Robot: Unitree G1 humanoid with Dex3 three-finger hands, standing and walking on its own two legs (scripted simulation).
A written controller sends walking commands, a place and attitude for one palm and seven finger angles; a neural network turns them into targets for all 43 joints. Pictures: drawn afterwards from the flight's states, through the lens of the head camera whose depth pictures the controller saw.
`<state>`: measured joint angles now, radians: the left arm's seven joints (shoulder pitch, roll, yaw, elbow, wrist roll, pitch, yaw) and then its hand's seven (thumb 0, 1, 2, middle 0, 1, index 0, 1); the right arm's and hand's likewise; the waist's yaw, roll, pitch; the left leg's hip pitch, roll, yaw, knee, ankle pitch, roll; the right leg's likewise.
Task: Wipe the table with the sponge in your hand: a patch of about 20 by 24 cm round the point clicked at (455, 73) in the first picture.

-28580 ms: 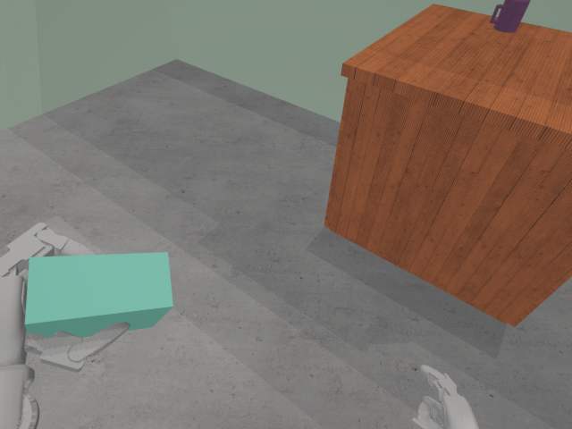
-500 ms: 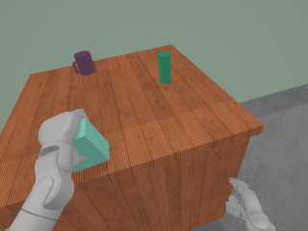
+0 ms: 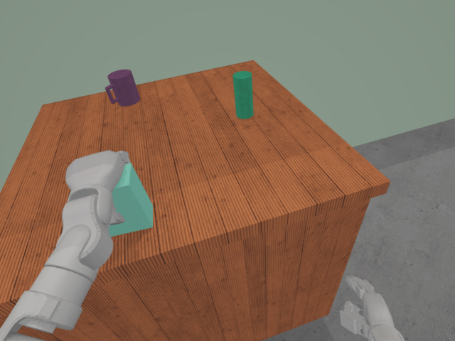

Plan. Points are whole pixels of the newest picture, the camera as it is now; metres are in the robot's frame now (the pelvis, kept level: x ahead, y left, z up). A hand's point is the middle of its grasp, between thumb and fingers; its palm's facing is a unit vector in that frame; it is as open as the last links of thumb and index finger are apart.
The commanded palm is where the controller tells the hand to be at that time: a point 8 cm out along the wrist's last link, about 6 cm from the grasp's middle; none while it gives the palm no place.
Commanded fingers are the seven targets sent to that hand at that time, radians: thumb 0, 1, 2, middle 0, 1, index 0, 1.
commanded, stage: wipe forward along the middle lane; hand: left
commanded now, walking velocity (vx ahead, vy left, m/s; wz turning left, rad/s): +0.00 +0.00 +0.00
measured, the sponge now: (120, 209) +0.32 +0.26 +0.09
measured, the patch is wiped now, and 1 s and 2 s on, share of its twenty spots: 1.00 1.00 1.00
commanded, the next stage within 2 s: slide back across to the first lane in 1.08 s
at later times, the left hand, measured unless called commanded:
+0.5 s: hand (112, 175) +0.36 +0.28 +0.14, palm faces -0.05 -0.01 -1.00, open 9.9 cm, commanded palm +0.35 +0.28 +0.17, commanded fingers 0.00 0.10 1.30 -1.20 -1.60 -1.20 -1.60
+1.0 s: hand (112, 159) +0.41 +0.30 +0.14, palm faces -0.10 +0.01 -1.00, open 9.9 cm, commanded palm +0.40 +0.30 +0.18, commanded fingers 0.00 0.10 1.30 -1.20 -1.60 -1.20 -1.60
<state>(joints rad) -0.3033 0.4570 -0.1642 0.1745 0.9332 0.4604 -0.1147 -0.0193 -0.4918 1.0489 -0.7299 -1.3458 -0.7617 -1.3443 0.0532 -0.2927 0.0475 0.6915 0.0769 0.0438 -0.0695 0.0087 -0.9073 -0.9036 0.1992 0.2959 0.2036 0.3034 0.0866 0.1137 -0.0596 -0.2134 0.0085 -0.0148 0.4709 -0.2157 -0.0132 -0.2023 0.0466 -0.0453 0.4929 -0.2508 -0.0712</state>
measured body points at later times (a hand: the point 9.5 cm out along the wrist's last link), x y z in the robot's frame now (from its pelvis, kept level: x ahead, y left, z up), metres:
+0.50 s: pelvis +0.00 +0.00 +0.00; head -0.02 -0.05 +0.45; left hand +0.36 +0.28 +0.19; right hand +0.18 -0.24 -0.12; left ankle +0.03 +0.14 -0.74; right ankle +0.01 -0.07 -0.74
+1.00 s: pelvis +0.00 +0.00 +0.00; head +0.01 -0.03 +0.45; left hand +0.41 +0.30 +0.19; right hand +0.13 -0.26 -0.13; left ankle +0.03 +0.14 -0.74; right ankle +0.01 -0.07 -0.74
